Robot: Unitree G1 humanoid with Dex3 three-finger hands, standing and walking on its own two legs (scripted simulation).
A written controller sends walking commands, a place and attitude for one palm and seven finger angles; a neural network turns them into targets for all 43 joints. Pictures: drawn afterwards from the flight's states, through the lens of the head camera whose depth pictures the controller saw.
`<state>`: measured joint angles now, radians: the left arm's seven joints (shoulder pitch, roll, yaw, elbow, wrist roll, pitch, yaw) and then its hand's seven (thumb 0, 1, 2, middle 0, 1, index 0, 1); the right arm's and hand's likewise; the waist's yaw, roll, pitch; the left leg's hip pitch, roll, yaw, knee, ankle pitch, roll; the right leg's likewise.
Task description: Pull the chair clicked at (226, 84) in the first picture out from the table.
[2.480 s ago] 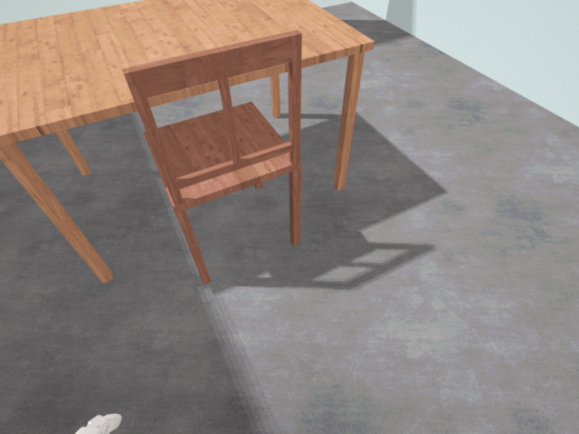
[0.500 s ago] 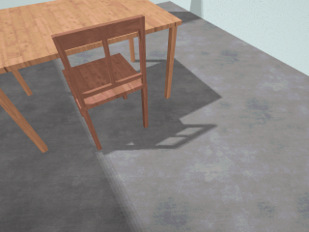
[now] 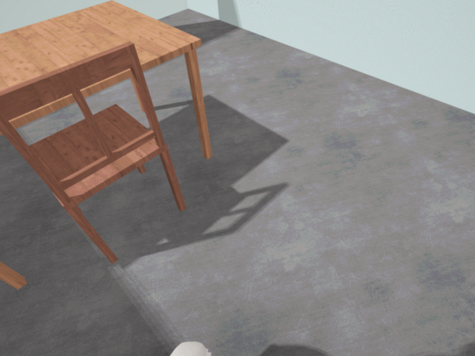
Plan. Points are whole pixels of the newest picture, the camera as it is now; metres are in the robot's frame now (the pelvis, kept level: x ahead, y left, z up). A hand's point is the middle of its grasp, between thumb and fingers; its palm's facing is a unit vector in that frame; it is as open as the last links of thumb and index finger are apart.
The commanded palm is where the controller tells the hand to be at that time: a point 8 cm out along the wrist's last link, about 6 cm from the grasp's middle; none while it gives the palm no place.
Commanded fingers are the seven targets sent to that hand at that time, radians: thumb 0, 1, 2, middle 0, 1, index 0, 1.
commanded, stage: walk to a spot facing it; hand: left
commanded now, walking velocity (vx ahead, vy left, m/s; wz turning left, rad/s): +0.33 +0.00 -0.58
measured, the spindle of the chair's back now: (94, 125) +0.76 +0.55 -0.10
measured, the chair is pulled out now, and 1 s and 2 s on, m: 0.00 0.00 0.00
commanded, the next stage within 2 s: none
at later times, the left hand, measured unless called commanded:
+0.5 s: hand (111, 317) +0.22 +0.32 -0.19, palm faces -0.18 -0.97 -0.19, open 7.4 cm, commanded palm none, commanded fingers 0.00 0.90 0.90 -0.20 -0.30 -0.20 -0.30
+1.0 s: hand (216, 212) +0.51 +0.12 -0.20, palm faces -0.58 -0.81 -0.10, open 7.4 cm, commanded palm none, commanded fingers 0.00 0.90 0.90 -0.20 -0.30 -0.20 -0.30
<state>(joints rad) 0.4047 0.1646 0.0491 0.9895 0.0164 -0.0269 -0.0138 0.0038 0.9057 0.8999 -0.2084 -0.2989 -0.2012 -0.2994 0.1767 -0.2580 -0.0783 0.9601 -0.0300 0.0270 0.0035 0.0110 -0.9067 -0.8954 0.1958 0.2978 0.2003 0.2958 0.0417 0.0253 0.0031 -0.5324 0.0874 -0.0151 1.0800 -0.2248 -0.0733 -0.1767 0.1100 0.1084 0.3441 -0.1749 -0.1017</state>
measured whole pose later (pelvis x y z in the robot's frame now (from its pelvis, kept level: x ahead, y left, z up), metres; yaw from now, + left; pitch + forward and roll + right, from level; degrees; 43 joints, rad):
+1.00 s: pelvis +0.33 +0.06 -0.03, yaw -35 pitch +1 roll +0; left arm 0.13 0.16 0.06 0.93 0.03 0.00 -0.03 0.00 0.91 0.90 -0.20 -0.30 -0.20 -0.30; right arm 0.56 -0.07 -0.02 1.08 0.00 -0.02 -0.03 0.01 -0.90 -0.89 0.20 0.30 0.20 0.30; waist -0.03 -0.05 0.08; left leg -0.07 0.09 0.40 0.84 -0.46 -0.02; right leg -0.37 0.05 -0.21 0.63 -0.21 -0.12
